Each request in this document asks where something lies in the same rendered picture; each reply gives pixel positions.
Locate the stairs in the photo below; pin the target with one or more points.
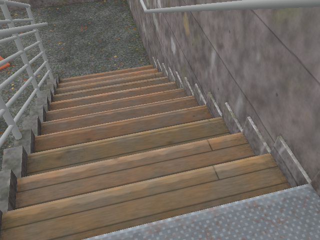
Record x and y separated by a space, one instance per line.
127 147

